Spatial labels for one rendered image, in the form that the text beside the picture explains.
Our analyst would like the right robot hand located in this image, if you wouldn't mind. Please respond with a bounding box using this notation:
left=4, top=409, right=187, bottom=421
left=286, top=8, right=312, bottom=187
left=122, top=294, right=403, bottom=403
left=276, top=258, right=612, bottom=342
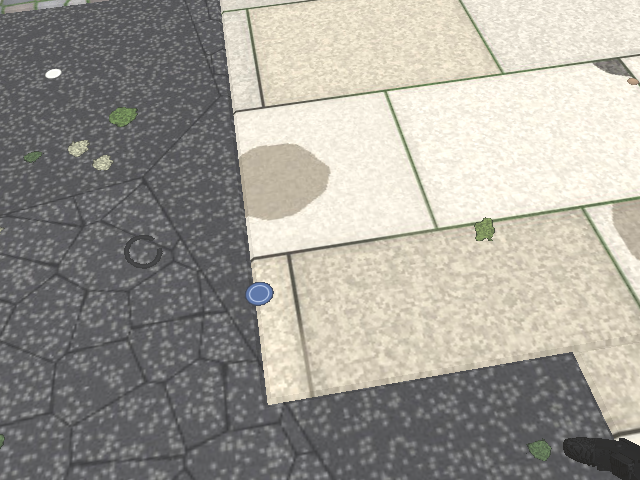
left=563, top=437, right=640, bottom=480

